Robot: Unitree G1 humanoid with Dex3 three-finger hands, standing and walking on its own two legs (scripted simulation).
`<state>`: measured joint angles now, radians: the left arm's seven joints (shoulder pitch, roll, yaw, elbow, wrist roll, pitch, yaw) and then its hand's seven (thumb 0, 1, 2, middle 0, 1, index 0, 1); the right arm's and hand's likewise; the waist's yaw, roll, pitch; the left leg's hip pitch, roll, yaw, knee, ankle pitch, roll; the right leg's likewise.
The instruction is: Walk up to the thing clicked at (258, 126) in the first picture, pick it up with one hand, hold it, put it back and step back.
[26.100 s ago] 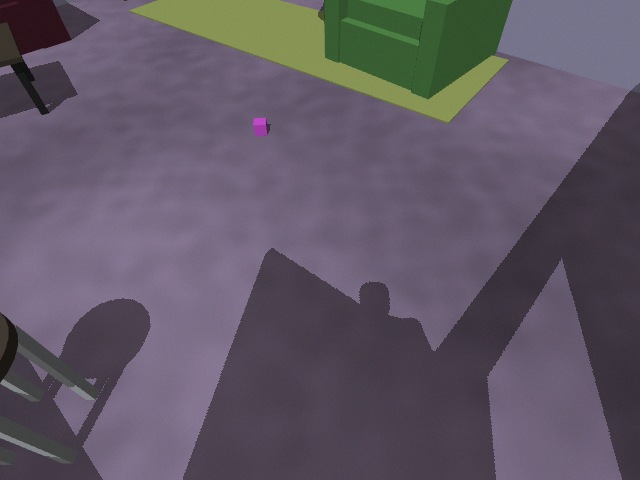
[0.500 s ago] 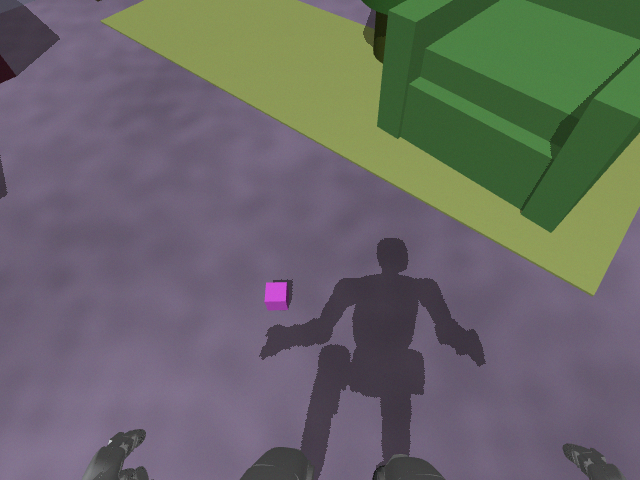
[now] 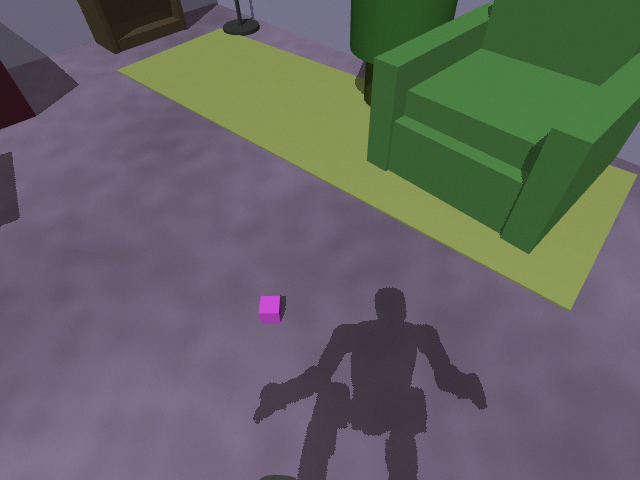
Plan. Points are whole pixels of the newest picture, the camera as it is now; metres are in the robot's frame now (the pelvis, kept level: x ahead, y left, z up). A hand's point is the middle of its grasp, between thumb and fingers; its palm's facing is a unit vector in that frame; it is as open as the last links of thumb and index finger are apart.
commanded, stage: walk up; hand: left
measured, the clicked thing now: (270, 309) +0.77 +0.26 -0.73
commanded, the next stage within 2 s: stand in 1.08 s
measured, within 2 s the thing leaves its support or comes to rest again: neither
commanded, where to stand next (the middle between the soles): +0.39 +0.01 m, yaw +2 degrees
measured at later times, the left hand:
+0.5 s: hand out of the picture +0.12 +0.30 -0.15, palm faces -0.04 -0.93 -0.36, open 7.4 cm
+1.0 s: hand (167, 446) +0.18 +0.26 -0.13, palm faces +0.01 -0.95 -0.31, open 7.4 cm
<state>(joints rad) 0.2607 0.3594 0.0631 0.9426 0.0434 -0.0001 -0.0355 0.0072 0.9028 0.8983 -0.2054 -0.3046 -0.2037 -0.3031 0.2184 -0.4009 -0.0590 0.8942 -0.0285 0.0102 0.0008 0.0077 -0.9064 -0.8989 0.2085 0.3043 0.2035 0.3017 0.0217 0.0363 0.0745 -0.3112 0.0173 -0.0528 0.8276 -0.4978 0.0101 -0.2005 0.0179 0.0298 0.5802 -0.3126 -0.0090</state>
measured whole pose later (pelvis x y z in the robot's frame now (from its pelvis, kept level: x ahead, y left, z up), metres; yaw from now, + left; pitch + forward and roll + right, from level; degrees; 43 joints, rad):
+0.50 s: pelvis +0.04 +0.02 +0.00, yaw +0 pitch -3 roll +0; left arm 0.19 0.41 0.06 0.94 0.01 0.00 -0.02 0.01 0.90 0.90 -0.20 -0.30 -0.20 -0.30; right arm 0.28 -0.36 -0.05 0.93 -0.03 -0.05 0.00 0.01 -0.90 -0.90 0.21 0.30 0.21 0.30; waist -0.02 -0.04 0.11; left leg -0.22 0.01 0.04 0.55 -0.29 0.01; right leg -0.35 -0.03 0.02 0.71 -0.37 -0.01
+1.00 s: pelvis +0.06 +0.01 +0.01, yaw +0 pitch -2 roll +0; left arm 0.05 0.35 0.03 1.03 0.00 -0.01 -0.02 0.00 0.90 0.90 -0.21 -0.30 -0.20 -0.30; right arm 0.11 -0.34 0.00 1.08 -0.02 -0.03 0.00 0.01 -0.91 -0.90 0.21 0.30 0.20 0.30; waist 0.00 -0.02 0.06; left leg -0.16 0.02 0.01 0.46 -0.27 -0.02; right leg -0.22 -0.01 -0.01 0.45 -0.19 0.01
